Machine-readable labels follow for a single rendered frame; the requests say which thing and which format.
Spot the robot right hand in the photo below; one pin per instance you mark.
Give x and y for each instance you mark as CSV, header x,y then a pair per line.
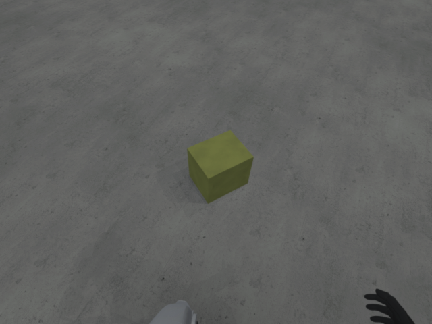
x,y
393,309

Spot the left robot shin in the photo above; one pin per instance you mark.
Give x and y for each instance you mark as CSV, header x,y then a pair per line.
x,y
182,302

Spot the carton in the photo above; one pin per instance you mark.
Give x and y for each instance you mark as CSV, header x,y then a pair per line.
x,y
219,165

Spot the robot left thigh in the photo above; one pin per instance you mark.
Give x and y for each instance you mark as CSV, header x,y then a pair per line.
x,y
175,314

